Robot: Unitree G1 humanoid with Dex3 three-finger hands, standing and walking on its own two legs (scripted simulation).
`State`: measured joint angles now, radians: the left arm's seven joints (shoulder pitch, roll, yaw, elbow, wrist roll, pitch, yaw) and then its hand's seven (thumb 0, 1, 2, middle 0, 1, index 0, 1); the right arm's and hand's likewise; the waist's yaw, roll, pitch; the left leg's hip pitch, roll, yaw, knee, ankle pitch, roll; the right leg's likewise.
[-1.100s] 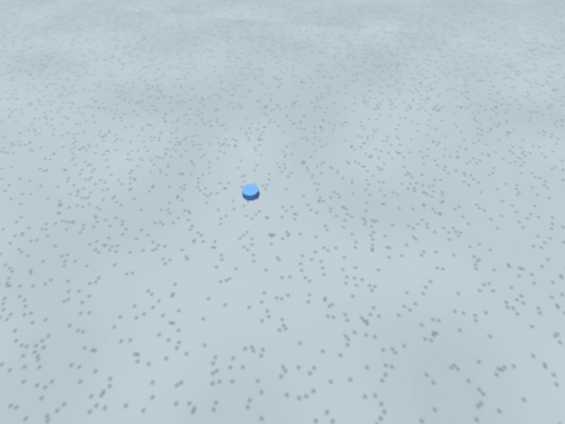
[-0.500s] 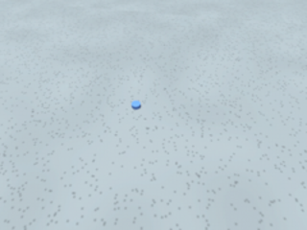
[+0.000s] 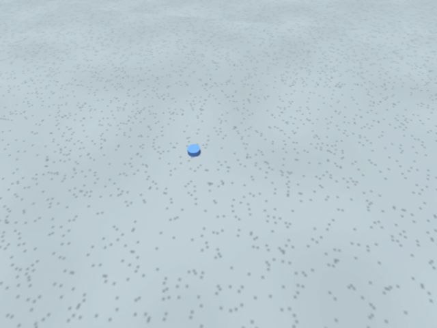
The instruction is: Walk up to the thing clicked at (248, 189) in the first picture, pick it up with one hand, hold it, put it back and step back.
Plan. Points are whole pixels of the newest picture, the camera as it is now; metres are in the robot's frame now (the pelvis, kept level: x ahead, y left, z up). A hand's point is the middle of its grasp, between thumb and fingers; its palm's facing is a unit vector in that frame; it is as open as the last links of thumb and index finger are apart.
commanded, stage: stand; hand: left
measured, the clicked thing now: (193, 150) +1.30 +0.19 -0.77
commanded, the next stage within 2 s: walk up in 0.02 s
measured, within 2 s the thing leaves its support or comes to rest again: neither
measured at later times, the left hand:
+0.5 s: hand (76, 325) +0.18 +0.32 -0.16, palm faces -0.06 -0.94 -0.33, open 7.4 cm
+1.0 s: hand (137, 211) +0.44 +0.24 -0.13, palm faces -0.07 -0.93 -0.37, open 7.4 cm
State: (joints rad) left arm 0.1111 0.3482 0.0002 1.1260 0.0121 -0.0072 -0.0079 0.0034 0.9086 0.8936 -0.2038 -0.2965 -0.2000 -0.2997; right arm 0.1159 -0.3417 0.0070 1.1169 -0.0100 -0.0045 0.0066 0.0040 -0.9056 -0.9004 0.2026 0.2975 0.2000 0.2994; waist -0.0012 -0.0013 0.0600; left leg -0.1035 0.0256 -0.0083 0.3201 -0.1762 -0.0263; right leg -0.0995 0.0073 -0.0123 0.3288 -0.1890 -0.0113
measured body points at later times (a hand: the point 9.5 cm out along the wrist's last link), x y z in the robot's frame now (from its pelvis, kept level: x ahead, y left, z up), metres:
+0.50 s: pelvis +0.12 +0.04 -0.01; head +0.13 +0.07 +0.44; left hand +0.19 +0.37 -0.14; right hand +0.15 -0.28 -0.10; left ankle +0.09 +0.15 -0.75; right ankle +0.15 -0.10 -0.69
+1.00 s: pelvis +0.34 -0.02 -0.01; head +0.36 -0.04 +0.44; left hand +0.44 +0.28 -0.10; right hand +0.39 -0.34 -0.13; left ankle +0.39 +0.15 -0.68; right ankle +0.36 -0.11 -0.75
